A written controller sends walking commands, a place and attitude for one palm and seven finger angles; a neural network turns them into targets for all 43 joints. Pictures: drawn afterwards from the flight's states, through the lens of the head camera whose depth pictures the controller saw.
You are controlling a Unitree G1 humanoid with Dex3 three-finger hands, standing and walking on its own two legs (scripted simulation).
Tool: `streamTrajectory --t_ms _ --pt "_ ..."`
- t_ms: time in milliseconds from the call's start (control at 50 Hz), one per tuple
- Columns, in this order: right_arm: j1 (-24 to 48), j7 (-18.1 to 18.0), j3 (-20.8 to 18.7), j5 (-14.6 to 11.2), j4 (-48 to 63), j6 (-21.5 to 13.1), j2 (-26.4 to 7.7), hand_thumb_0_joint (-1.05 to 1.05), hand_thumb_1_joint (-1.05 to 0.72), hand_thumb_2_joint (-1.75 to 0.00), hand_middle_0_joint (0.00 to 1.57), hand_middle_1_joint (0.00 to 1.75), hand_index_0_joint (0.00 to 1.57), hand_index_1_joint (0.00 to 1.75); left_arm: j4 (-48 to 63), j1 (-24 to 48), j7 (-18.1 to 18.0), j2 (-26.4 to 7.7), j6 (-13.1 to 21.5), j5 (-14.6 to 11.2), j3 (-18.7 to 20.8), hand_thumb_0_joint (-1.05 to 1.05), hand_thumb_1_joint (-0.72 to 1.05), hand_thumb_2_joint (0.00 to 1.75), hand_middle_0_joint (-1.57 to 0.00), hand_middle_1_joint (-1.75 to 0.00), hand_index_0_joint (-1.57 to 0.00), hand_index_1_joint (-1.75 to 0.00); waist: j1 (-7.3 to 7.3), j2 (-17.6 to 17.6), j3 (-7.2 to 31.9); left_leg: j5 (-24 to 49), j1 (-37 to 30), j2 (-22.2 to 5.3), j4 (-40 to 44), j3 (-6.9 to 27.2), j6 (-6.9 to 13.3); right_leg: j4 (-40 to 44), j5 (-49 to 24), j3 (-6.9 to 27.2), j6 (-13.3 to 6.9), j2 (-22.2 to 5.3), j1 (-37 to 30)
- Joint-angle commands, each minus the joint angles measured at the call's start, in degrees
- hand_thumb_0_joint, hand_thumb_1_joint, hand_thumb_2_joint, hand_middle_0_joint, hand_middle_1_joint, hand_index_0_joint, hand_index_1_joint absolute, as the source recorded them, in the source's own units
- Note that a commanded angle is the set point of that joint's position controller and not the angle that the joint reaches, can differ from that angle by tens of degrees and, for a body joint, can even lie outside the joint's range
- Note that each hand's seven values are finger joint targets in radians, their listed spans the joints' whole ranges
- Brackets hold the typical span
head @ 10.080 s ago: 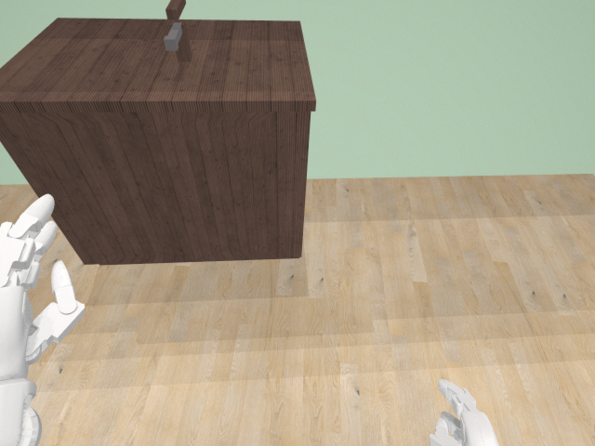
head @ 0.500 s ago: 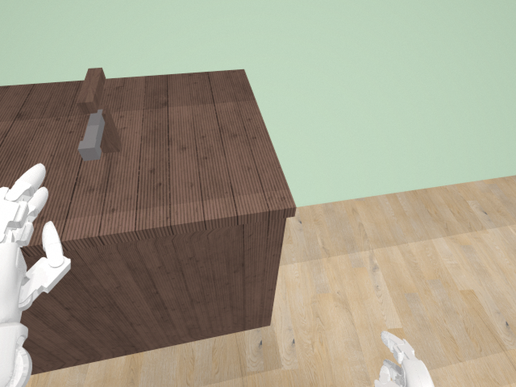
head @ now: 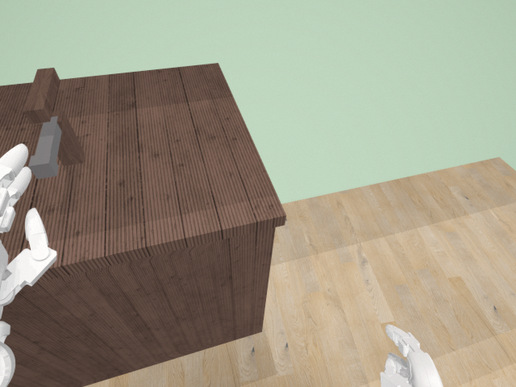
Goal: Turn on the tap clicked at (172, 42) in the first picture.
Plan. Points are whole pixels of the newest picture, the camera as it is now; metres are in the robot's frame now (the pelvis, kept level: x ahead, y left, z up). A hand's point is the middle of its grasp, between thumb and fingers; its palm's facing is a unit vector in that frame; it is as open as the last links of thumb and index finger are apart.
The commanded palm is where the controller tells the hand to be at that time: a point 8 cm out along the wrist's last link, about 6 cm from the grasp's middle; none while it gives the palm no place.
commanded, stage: shuffle to correct the standing spot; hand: left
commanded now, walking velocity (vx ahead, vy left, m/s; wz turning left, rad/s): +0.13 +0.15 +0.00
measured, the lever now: (44, 166) +0.40 +0.37 +0.12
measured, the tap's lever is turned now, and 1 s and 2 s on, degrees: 0 0 0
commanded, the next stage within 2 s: come to a stop and stand still in 0.40 s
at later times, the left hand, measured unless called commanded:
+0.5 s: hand (58, 208) +0.27 +0.25 +0.19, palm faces +0.35 -0.84 -0.42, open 7.4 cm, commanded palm +0.22 +0.30 +0.20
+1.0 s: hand (37, 175) +0.32 +0.31 +0.19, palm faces +0.36 -0.86 -0.37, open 7.4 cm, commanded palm +0.26 +0.34 +0.20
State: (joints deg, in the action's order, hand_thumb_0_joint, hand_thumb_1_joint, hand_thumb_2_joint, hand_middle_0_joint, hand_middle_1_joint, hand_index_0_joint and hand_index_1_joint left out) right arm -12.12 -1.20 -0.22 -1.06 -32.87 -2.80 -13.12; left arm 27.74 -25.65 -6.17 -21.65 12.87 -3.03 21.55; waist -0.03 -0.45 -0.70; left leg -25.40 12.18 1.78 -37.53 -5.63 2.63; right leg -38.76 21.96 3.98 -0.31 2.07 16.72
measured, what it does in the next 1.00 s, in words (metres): walks ahead: right foot, then left foot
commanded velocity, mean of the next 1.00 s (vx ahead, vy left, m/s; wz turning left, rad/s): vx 0.00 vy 0.02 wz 0.00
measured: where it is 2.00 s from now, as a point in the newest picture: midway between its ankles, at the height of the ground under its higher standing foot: outside the picture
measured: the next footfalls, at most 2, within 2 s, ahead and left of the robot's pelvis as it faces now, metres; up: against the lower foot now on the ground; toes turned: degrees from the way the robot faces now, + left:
right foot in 0.24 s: +0.08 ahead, -0.06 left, +0.00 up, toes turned -3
left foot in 0.60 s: +0.10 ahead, +0.17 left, +0.00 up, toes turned +0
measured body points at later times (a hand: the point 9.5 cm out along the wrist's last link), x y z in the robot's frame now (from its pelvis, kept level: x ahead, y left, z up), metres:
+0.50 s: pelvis +0.05 +0.03 +0.01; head +0.07 +0.02 +0.46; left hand +0.24 +0.30 +0.21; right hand +0.19 -0.22 -0.08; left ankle +0.12 +0.20 -0.68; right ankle +0.08 -0.06 -0.72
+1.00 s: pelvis +0.08 +0.07 +0.02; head +0.10 +0.08 +0.47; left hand +0.29 +0.35 +0.21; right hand +0.26 -0.14 -0.06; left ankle +0.13 +0.21 -0.72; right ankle +0.08 -0.05 -0.72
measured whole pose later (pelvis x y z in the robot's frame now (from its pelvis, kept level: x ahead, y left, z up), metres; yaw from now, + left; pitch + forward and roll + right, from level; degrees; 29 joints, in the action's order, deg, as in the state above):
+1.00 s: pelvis +0.08 +0.07 +0.02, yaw -4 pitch -1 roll -1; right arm -10.3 -2.1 2.0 -1.2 -33.9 -6.0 -8.8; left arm 28.3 -23.5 -7.5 -20.5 7.5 -2.9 19.7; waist -2.2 0.3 -3.0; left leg -11.6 15.0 -5.3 -27.7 -2.3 -2.5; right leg -25.1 12.8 -1.3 0.5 0.2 11.3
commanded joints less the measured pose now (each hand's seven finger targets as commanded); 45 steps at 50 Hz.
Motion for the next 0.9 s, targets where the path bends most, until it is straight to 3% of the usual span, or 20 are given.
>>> streamTrajectory --t_ms 0,20,80,140,180,200,220,240,260,300,360,420,480,520,580,620,660,740,820,880 --pt "3.29 -0.47 -2.61 -0.12 9.74 -3.46 -5.51 0.00 -0.90 -0.90 0.20 0.30 0.20 0.30 15.68 5.06 -1.29 -10.55 3.87 -0.19 6.43 0.00 0.90 0.90 -0.20 -0.30 -0.20 -0.30 2.17 15.67 7.30 52.01 -23.01 -14.60 13.05 17.85 -0.08 -18.38 1.28 -5.57 -0.61 -0.53 20.18" --pt "2.51 -0.10 -2.98 1.07 9.30 -3.99 -5.69 0.00 -0.90 -0.90 0.20 0.30 0.20 0.30 14.62 4.01 -1.42 -10.53 3.75 0.31 6.72 0.00 0.90 0.90 -0.20 -0.30 -0.20 -0.30 2.18 14.96 6.36 52.16 -25.24 -15.90 13.91 19.62 -0.41 -24.52 6.63 -6.49 -0.96 -0.57 25.31" --pt "2.07 0.23 -3.26 0.90 8.86 -4.28 -5.72 0.00 -0.90 -0.90 0.20 0.30 0.20 0.30 13.41 2.61 -1.75 -9.25 2.69 0.51 5.76 0.00 0.90 0.90 -0.20 -0.30 -0.20 -0.30 1.87 7.23 2.31 44.69 -18.60 -14.45 14.40 14.05 3.00 -21.38 3.44 -9.02 -1.49 -2.70 25.02" --pt "3.83 -0.42 -2.22 0.85 8.96 -4.52 -5.42 0.00 -0.90 -0.90 0.20 0.30 0.20 0.30 11.78 1.58 -1.95 -10.28 2.22 0.57 7.09 0.00 0.90 0.90 -0.20 -0.30 -0.20 -0.30 0.02 9.37 2.92 46.09 -5.40 -11.43 11.76 5.74 0.86 -5.55 -4.58 -12.97 -2.02 -2.75 6.38" --pt "4.76 -0.69 -2.25 0.88 9.03 -4.03 -5.94 0.00 -0.90 -0.90 0.20 0.30 0.20 0.30 10.42 0.71 -1.99 -10.78 2.19 0.10 8.64 0.00 0.90 0.90 -0.20 -0.30 -0.20 -0.30 -1.75 6.24 8.33 41.35 3.67 -9.23 -2.52 3.10 -0.05 7.95 -14.73 -13.12 -3.05 -2.14 -14.03" --pt "5.64 -0.69 -2.35 0.50 9.13 -3.53 -5.87 0.00 -0.90 -0.90 0.20 0.30 0.20 0.30 8.83 -0.38 -1.93 -10.44 2.07 0.17 8.18 0.00 0.90 0.90 -0.20 -0.30 -0.20 -0.30 -2.39 -0.66 10.72 31.76 14.82 -5.53 -16.35 1.68 -0.68 9.72 -22.10 -5.08 -6.32 -7.63 -26.08" --pt "5.92 -0.44 -3.32 0.55 9.90 -3.90 -5.88 0.00 -0.90 -0.90 0.20 0.30 0.20 0.30 9.24 0.74 -1.88 -13.09 2.85 -0.49 10.94 0.00 0.90 0.90 -0.20 -0.30 -0.20 -0.30 -1.92 -11.13 12.62 5.87 25.15 0.78 -34.73 0.25 -1.22 13.45 -31.76 18.78 -12.90 -20.81 -28.93" --pt "3.58 -0.08 -3.66 1.28 9.06 -3.47 -7.44 0.00 -0.90 -0.90 0.20 0.30 0.20 0.30 7.81 0.16 -1.59 -12.63 3.73 -1.40 12.28 0.00 0.90 0.90 -0.20 -0.30 -0.20 -0.30 -0.59 -5.60 9.34 -1.88 26.61 -0.38 -42.12 9.15 -1.85 20.37 -22.46 31.24 -12.81 -26.63 -18.12" --pt "2.17 0.95 -3.94 0.93 8.17 -2.63 -7.11 0.00 -0.90 -0.90 0.20 0.30 0.20 0.30 8.81 0.22 -1.03 -11.97 4.00 -1.47 11.28 0.00 0.90 0.90 -0.20 -0.30 -0.20 -0.30 -1.12 -5.01 6.81 0.54 26.56 -2.07 -43.40 11.96 -2.65 22.16 -12.59 30.04 -11.41 -26.70 -12.96" --pt "4.13 2.12 -3.12 0.38 7.27 -1.84 -6.30 0.00 -0.90 -0.90 0.20 0.30 0.20 0.30 12.22 4.29 -0.24 -11.35 4.35 -0.64 9.11 0.00 0.90 0.90 -0.20 -0.30 -0.20 -0.30 -0.49 -3.36 3.75 3.95 25.13 -6.04 -39.56 13.62 -3.14 21.12 -10.20 20.46 -11.20 -24.25 -5.33" --pt "4.44 0.82 -2.29 0.68 6.39 -2.25 -5.29 0.00 -0.90 -0.90 0.20 0.30 0.20 0.30 12.05 5.43 -1.04 -10.23 4.15 0.18 6.38 0.00 0.90 0.90 -0.20 -0.30 -0.20 -0.30 0.21 -1.77 2.87 9.90 18.20 -6.56 -27.46 8.01 -3.01 22.71 -10.13 7.82 -9.05 -19.89 3.25" --pt "4.92 -0.63 -1.98 0.96 6.51 -3.75 -4.19 0.00 -0.90 -0.90 0.20 0.30 0.20 0.30 12.56 3.29 -2.39 -11.98 3.31 0.12 7.88 0.00 0.90 0.90 -0.20 -0.30 -0.20 -0.30 -1.26 -5.66 4.74 10.27 8.07 -4.57 -8.87 1.19 -2.18 20.88 -6.02 2.78 -7.40 -17.77 4.11" --pt "5.29 -1.21 -2.24 0.97 7.34 -5.17 -3.61 0.00 -0.90 -0.90 0.20 0.30 0.20 0.30 13.12 2.49 -3.04 -11.57 2.37 0.14 7.99 0.00 0.90 0.90 -0.20 -0.30 -0.20 -0.30 -1.83 -6.32 5.27 10.96 1.84 -1.40 3.56 -2.92 -2.01 19.54 -0.83 2.80 -5.55 -16.53 1.14" --pt "4.27 -1.88 -2.44 0.45 7.31 -5.39 -3.84 0.00 -0.90 -0.90 0.20 0.30 0.20 0.30 12.12 3.20 -2.94 -9.99 2.04 0.17 6.98 0.00 0.90 0.90 -0.20 -0.30 -0.20 -0.30 -0.89 -4.73 4.48 10.00 -2.15 -2.55 9.49 0.20 -1.73 14.48 0.56 0.39 -3.33 -13.35 2.03" --pt "4.19 -2.42 -3.30 -0.87 7.96 -5.81 -6.67 0.00 -0.90 -0.90 0.20 0.30 0.20 0.30 9.70 5.56 -2.92 -8.92 1.65 0.37 6.50 0.00 0.90 0.90 -0.20 -0.30 -0.20 -0.30 -1.43 2.54 6.27 21.86 -0.53 -11.81 14.92 13.02 1.13 3.32 -7.45 -5.42 0.57 -3.75 -0.75" --pt "5.08 -2.63 -2.38 -0.85 7.68 -5.81 -5.21 0.00 -0.90 -0.90 0.20 0.30 0.20 0.30 6.67 5.38 -2.34 -7.97 0.73 0.30 5.72 0.00 0.90 0.90 -0.20 -0.30 -0.20 -0.30 -0.57 11.23 2.67 5.78 8.04 -13.96 22.11 15.94 1.76 0.72 0.06 -5.83 1.17 -2.87 -2.96" --pt "5.91 -2.30 -1.69 -0.72 7.96 -6.47 -4.62 0.00 -0.90 -0.90 0.20 0.30 0.20 0.30 9.47 7.85 -2.11 -7.51 0.90 1.23 4.26 0.00 0.90 0.90 -0.20 -0.30 -0.20 -0.30 -0.99 11.01 0.35 -1.49 12.12 -13.36 23.00 13.87 1.24 4.64 -3.14 -5.47 0.63 -2.92 -5.92" --pt "5.04 -1.40 -2.13 -0.27 8.00 -7.54 -4.78 0.00 -0.90 -0.90 0.20 0.30 0.20 0.30 14.55 7.15 -2.11 -7.53 0.60 0.97 3.45 0.00 0.90 0.90 -0.20 -0.30 -0.20 -0.30 -0.84 5.36 5.15 8.29 5.87 -9.82 17.41 8.27 -1.37 12.74 -12.14 -4.07 0.34 -2.64 -8.07" --pt "5.20 -1.40 -1.97 0.08 7.36 -7.70 -4.29 0.00 -0.90 -0.90 0.20 0.30 0.20 0.30 14.41 7.79 -2.58 -8.60 -0.43 0.67 4.37 0.00 0.90 0.90 -0.20 -0.30 -0.20 -0.30 -0.96 7.80 7.18 19.60 0.89 -9.00 15.15 5.62 -2.50 14.19 -19.06 -3.59 0.42 -3.00 -7.78" --pt "5.09 -1.50 -1.87 -0.04 7.57 -6.90 -3.79 0.00 -0.90 -0.90 0.20 0.30 0.20 0.30 11.95 7.01 -2.58 -8.48 -1.28 0.21 4.60 0.00 0.90 0.90 -0.20 -0.30 -0.20 -0.30 -1.10 5.12 7.23 21.41 -0.01 -8.07 14.10 3.82 -3.28 16.15 -21.93 -2.89 0.41 -3.66 -8.15"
